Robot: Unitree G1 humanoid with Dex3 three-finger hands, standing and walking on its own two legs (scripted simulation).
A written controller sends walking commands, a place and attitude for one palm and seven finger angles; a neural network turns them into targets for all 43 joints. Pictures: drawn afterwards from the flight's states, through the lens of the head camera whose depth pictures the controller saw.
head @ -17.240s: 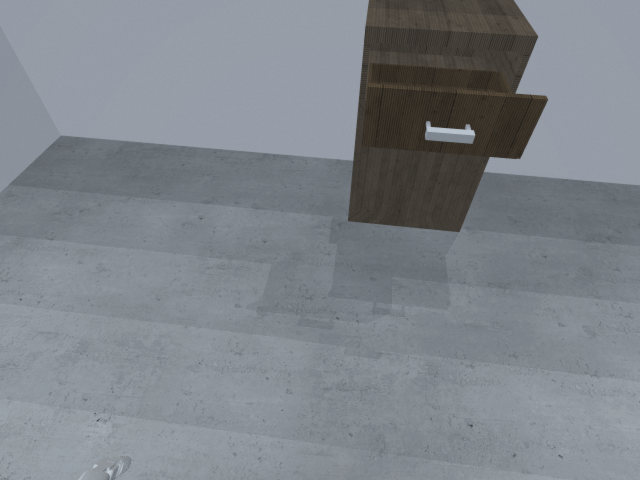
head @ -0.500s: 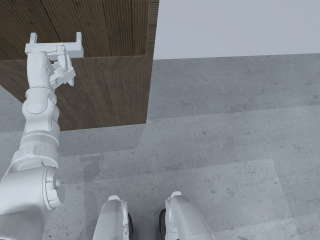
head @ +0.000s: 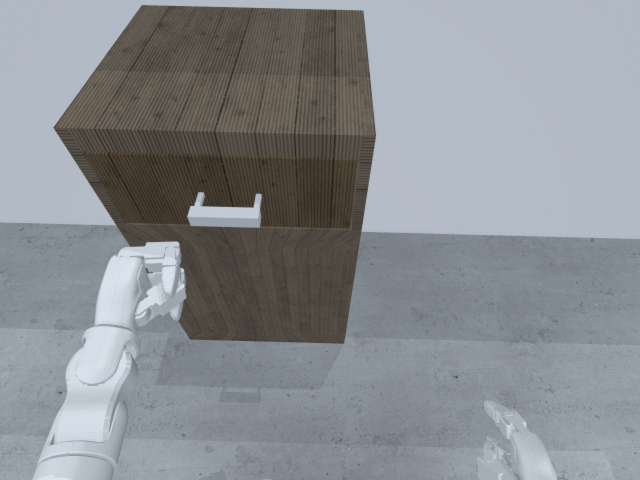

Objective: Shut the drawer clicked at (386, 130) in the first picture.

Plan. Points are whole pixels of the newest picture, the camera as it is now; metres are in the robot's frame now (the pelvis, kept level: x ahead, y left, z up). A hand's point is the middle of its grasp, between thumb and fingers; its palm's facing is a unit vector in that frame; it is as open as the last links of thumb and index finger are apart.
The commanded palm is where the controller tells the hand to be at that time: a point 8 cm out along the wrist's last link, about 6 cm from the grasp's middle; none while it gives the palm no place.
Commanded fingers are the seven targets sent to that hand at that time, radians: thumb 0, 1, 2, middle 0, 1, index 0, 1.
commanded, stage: draw the hand back to the body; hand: left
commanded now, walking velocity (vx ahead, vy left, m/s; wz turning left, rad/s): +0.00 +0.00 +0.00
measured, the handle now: (227, 207) +0.56 +0.18 -0.05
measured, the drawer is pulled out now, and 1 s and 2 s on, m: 0.00 0.00 0.00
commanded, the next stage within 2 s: step back with the hand held close in 0.80 s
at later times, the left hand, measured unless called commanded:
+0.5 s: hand (55, 348) +0.21 +0.22 +0.17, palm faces +0.33 -0.87 -0.36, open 3.3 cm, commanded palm +0.16 +0.27 +0.19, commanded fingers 0.00 0.90 0.90 -1.40 -1.60 -1.40 -1.60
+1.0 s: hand (9, 376) +0.18 +0.22 +0.21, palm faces +0.41 -0.81 -0.42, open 3.3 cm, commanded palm +0.12 +0.26 +0.21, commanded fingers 0.00 0.90 0.90 -1.40 -1.60 -1.40 -1.60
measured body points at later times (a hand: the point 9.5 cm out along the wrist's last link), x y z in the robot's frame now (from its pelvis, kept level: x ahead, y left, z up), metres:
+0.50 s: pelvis +0.00 -0.01 +0.04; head -0.01 -0.03 +0.49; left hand +0.19 +0.27 +0.19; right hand +0.20 -0.22 -0.04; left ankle -0.01 +0.09 -0.70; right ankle -0.03 -0.10 -0.70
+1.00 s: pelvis +0.00 -0.02 +0.04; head -0.01 -0.05 +0.49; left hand +0.15 +0.26 +0.23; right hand +0.19 -0.24 -0.04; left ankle -0.01 +0.09 -0.70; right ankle -0.03 -0.10 -0.70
